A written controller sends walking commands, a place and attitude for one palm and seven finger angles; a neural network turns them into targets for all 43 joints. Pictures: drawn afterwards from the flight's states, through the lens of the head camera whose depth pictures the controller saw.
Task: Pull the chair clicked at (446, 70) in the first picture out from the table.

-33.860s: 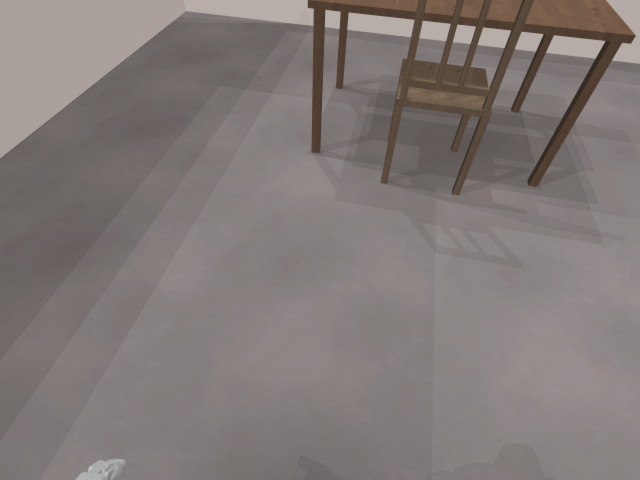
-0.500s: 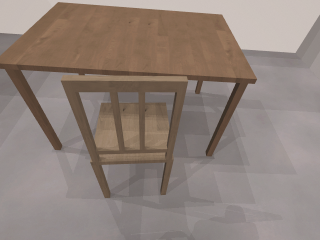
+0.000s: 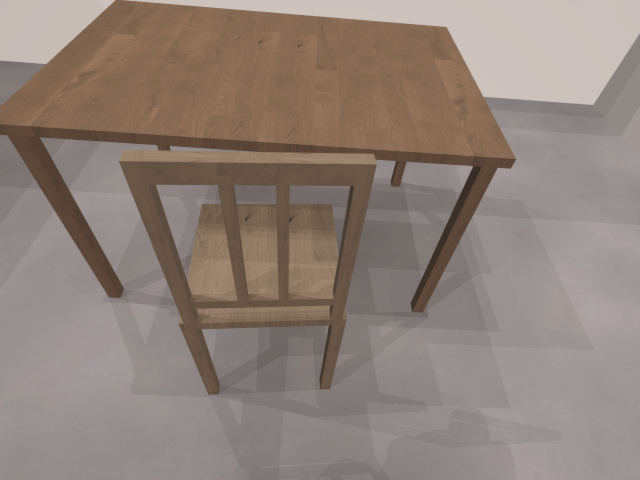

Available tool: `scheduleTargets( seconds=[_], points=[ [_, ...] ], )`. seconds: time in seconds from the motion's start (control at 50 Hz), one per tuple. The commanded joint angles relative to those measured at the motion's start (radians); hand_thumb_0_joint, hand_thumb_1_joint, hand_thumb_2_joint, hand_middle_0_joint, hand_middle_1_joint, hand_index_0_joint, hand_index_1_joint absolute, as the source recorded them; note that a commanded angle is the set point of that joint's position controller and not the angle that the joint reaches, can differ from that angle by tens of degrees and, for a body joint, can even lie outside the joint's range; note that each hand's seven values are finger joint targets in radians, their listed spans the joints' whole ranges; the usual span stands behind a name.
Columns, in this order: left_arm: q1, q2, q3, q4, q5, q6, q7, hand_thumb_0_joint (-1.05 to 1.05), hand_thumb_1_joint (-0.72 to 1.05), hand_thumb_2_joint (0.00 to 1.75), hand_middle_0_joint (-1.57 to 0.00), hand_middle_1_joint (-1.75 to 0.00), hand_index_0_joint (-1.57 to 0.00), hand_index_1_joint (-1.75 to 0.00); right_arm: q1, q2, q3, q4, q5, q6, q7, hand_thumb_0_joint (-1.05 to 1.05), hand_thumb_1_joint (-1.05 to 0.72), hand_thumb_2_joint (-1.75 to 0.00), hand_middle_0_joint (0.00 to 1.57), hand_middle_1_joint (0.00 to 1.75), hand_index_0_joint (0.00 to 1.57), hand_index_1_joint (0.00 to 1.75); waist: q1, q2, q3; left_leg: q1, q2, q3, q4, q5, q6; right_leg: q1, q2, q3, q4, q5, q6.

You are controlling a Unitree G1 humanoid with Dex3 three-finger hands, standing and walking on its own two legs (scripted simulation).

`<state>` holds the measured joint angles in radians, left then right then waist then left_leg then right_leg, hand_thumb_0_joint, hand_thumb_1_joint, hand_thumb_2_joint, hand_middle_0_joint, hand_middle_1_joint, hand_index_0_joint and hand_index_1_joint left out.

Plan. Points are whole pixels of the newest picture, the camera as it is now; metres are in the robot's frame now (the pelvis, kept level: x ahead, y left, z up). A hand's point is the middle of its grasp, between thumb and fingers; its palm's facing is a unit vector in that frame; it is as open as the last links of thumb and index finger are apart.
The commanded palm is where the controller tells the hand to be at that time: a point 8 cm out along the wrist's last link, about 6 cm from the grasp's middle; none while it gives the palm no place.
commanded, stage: look again from close up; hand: left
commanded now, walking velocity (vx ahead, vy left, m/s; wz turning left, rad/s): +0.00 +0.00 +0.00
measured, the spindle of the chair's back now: (235, 248) +0.50 +0.19 -0.08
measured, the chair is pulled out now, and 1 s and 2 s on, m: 0.16 0.16 0.16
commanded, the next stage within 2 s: shuffle to correct the standing spot in 0.74 s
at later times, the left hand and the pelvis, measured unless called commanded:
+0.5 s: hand out of the picture -0.02 +0.16 -0.18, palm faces +0.02 -0.99 -0.15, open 7.4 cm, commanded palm none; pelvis +0.01 +0.00 +0.00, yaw -1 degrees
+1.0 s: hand out of the picture -0.03 +0.15 -0.18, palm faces +0.03 -0.99 -0.15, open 7.4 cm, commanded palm none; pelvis +0.02 -0.01 +0.00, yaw +0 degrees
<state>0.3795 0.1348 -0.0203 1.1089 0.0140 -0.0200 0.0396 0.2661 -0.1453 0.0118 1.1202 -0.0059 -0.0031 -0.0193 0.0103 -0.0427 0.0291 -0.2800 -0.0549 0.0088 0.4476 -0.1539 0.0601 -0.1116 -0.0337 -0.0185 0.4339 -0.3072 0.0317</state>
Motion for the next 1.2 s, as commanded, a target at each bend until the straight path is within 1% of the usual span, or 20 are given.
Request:
scheduleTargets(
  seconds=[0.0,0.08,0.14,0.2,0.22,0.3,0.32,0.4,0.42,0.6,0.74,0.8,0.82,0.86,0.94,0.98,1.06,1.1,1.14,1.18],
  points=[
    [0.115,0.081,0.014,-0.009,0.001,-0.003,0.006,0.00,0.90,0.90,-0.20,-0.30,-0.20,-0.30,0.043,-0.108,-0.015,-0.030,0.003,-0.016,-0.003,0.00,-0.90,-0.90,0.20,0.30,0.20,0.30,-0.002,0.043,0.047,0.053,0.123,-0.138,-0.112,-0.052,-0.007,-0.108,-0.062,0.049,-0.088,0.039,-0.051],
    [0.103,0.083,0.015,-0.012,0.000,-0.005,0.007,0.00,0.90,0.90,-0.20,-0.30,-0.20,-0.30,0.045,-0.103,-0.014,-0.027,0.004,-0.020,-0.004,0.00,-0.90,-0.90,0.20,0.30,0.20,0.30,-0.002,0.045,0.036,0.063,0.124,-0.128,-0.096,0.009,-0.007,-0.093,-0.065,0.052,-0.087,0.074,-0.050],
    [0.100,0.085,0.014,-0.014,0.000,-0.002,0.007,0.00,0.90,0.90,-0.20,-0.30,-0.20,-0.30,0.041,-0.105,-0.012,-0.025,0.005,-0.019,-0.005,0.00,-0.90,-0.90,0.20,0.30,0.20,0.30,0.000,0.041,0.055,0.055,0.126,-0.130,-0.104,-0.003,-0.007,-0.098,-0.065,0.050,-0.090,0.062,-0.049],
    [0.099,0.083,0.015,-0.014,0.000,-0.003,0.007,0.00,0.90,0.90,-0.20,-0.30,-0.20,-0.30,0.046,-0.103,-0.013,-0.024,0.004,-0.020,-0.005,0.00,-0.90,-0.90,0.20,0.30,0.20,0.30,-0.001,0.041,0.037,0.067,0.127,-0.128,-0.102,0.009,-0.008,-0.090,-0.065,0.052,-0.089,0.074,-0.051],
    [0.096,0.087,0.016,-0.016,0.000,-0.003,0.006,0.00,0.90,0.90,-0.20,-0.30,-0.20,-0.30,0.041,-0.100,-0.012,-0.023,0.006,-0.019,-0.005,0.00,-0.90,-0.90,0.20,0.30,0.20,0.30,0.001,0.028,0.059,0.059,0.127,-0.127,-0.105,0.005,-0.007,-0.094,-0.063,0.050,-0.096,0.071,-0.050],
    [0.094,0.085,0.017,-0.015,-0.001,-0.004,0.008,0.00,0.90,0.90,-0.20,-0.30,-0.20,-0.30,0.048,-0.103,-0.011,-0.021,0.005,-0.022,-0.006,0.00,-0.90,-0.90,0.20,0.30,0.20,0.30,-0.003,0.034,0.021,0.090,0.129,-0.123,-0.092,0.065,-0.007,-0.077,-0.066,0.053,-0.087,0.108,-0.049],
    [0.092,0.089,0.017,-0.016,0.000,-0.003,0.008,0.00,0.90,0.90,-0.20,-0.30,-0.20,-0.30,0.047,-0.102,-0.011,-0.021,0.007,-0.022,-0.007,0.00,-0.90,-0.90,0.20,0.30,0.20,0.30,0.001,0.031,0.043,0.078,0.131,-0.120,-0.096,0.064,-0.005,-0.080,-0.066,0.048,-0.092,0.102,-0.047],
    [0.095,0.086,0.016,-0.014,-0.001,-0.001,0.007,0.00,0.90,0.90,-0.20,-0.30,-0.20,-0.30,0.048,-0.106,-0.010,-0.021,0.005,-0.020,-0.007,0.00,-0.90,-0.90,0.20,0.30,0.20,0.30,-0.002,0.046,0.037,0.083,0.129,-0.128,-0.107,0.035,-0.008,-0.083,-0.065,0.053,-0.092,0.083,-0.048],
    [0.093,0.088,0.018,-0.014,0.000,-0.001,0.007,0.00,0.90,0.90,-0.20,-0.30,-0.20,-0.30,0.046,-0.101,-0.010,-0.020,0.007,-0.020,-0.007,0.00,-0.90,-0.90,0.20,0.30,0.20,0.30,0.001,0.029,0.057,0.074,0.131,-0.123,-0.109,0.039,-0.005,-0.083,-0.065,0.046,-0.098,0.088,-0.048],
    [0.099,0.086,0.017,-0.010,0.000,0.000,0.007,0.00,0.90,0.90,-0.20,-0.30,-0.20,-0.30,0.052,-0.107,-0.010,-0.019,0.005,-0.021,-0.008,0.00,-0.90,-0.90,0.20,0.30,0.20,0.30,-0.003,0.043,0.032,0.104,0.130,-0.129,-0.113,0.052,-0.007,-0.081,-0.067,0.047,-0.095,0.089,-0.046],
    [0.103,0.084,0.016,-0.005,0.001,-0.001,0.007,0.00,0.90,0.90,-0.20,-0.30,-0.20,-0.30,0.048,-0.106,-0.010,-0.018,0.007,-0.021,-0.009,0.00,-0.90,-0.90,0.20,0.30,0.20,0.30,-0.002,0.030,0.054,0.098,0.129,-0.122,-0.115,0.055,-0.007,-0.086,-0.069,0.051,-0.107,0.094,-0.045],
    [0.106,0.081,0.017,-0.001,0.001,0.000,0.007,0.00,0.90,0.90,-0.20,-0.30,-0.20,-0.30,0.052,-0.106,-0.010,-0.017,0.005,-0.021,-0.009,0.00,-0.90,-0.90,0.20,0.30,0.20,0.30,-0.002,0.041,0.050,0.103,0.130,-0.126,-0.123,0.038,-0.008,-0.087,-0.069,0.047,-0.104,0.081,-0.045],
    [0.110,0.083,0.016,-0.003,0.001,0.000,0.006,0.00,0.90,0.90,-0.20,-0.30,-0.20,-0.30,0.047,-0.102,-0.010,-0.018,0.008,-0.019,-0.010,0.00,-0.90,-0.90,0.20,0.30,0.20,0.30,0.001,0.024,0.073,0.091,0.130,-0.124,-0.126,0.019,-0.007,-0.093,-0.065,0.046,-0.115,0.070,-0.045],
    [0.119,0.076,0.016,0.006,0.001,0.001,0.004,0.00,0.90,0.90,-0.20,-0.30,-0.20,-0.30,0.053,-0.103,-0.011,-0.011,0.005,-0.018,-0.009,0.00,-0.90,-0.90,0.20,0.30,0.20,0.30,-0.004,0.027,0.055,0.095,0.132,-0.139,-0.132,-0.051,-0.005,-0.089,-0.060,0.030,-0.106,0.030,-0.042],
    [0.128,0.073,0.021,0.005,0.009,0.010,-0.003,0.00,0.90,0.90,-0.20,-0.30,-0.20,-0.30,0.066,-0.122,-0.026,-0.009,-0.001,-0.011,-0.009,0.00,-0.90,-0.90,0.20,0.30,0.20,0.30,-0.005,0.082,0.084,0.023,0.166,-0.232,-0.217,-0.307,0.022,-0.108,-0.028,-0.023,-0.034,-0.079,-0.045],
    [0.135,0.071,0.021,0.005,0.013,0.013,-0.005,0.00,0.90,0.90,-0.20,-0.30,-0.20,-0.30,0.067,-0.129,-0.034,-0.012,-0.003,-0.006,-0.010,0.00,-0.90,-0.90,0.20,0.30,0.20,0.30,-0.005,0.103,0.085,0.013,0.181,-0.276,-0.238,-0.370,0.038,-0.129,-0.014,-0.035,-0.003,-0.097,-0.047],
    [0.147,0.069,0.025,0.000,0.015,0.015,-0.007,0.00,0.90,0.90,-0.20,-0.30,-0.20,-0.30,0.082,-0.128,-0.046,-0.017,-0.006,-0.004,-0.014,0.00,-0.90,-0.90,0.20,0.30,0.20,0.30,-0.003,0.102,0.074,-0.011,0.187,-0.303,-0.212,-0.334,0.058,-0.128,-0.012,-0.036,0.002,-0.083,-0.053],
    [0.158,0.070,0.029,-0.002,0.013,0.013,-0.007,0.00,0.90,0.90,-0.20,-0.30,-0.20,-0.30,0.089,-0.123,-0.049,-0.022,-0.006,-0.005,-0.015,0.00,-0.90,-0.90,0.20,0.30,0.20,0.30,-0.001,0.080,0.050,-0.031,0.174,-0.283,-0.167,-0.270,0.054,-0.092,-0.019,-0.028,-0.020,-0.063,-0.057],
    [0.166,0.073,0.033,-0.007,0.012,0.012,-0.008,0.00,0.90,0.90,-0.20,-0.30,-0.20,-0.30,0.081,-0.112,-0.049,-0.028,-0.007,-0.006,-0.016,0.00,-0.90,-0.90,0.20,0.30,0.20,0.30,0.004,0.046,0.057,-0.075,0.147,-0.224,-0.097,-0.195,0.040,-0.056,-0.036,-0.016,-0.056,-0.056,-0.067],
    [0.177,0.085,0.040,-0.011,0.010,0.010,-0.004,0.00,0.90,0.90,-0.20,-0.30,-0.20,-0.30,0.071,-0.083,-0.042,-0.037,-0.008,-0.010,-0.016,0.00,-0.90,-0.90,0.20,0.30,0.20,0.30,0.007,-0.036,0.044,-0.109,0.091,-0.106,0.035,-0.073,0.018,-0.004,-0.081,0.015,-0.105,-0.026,-0.086]
  ],
)
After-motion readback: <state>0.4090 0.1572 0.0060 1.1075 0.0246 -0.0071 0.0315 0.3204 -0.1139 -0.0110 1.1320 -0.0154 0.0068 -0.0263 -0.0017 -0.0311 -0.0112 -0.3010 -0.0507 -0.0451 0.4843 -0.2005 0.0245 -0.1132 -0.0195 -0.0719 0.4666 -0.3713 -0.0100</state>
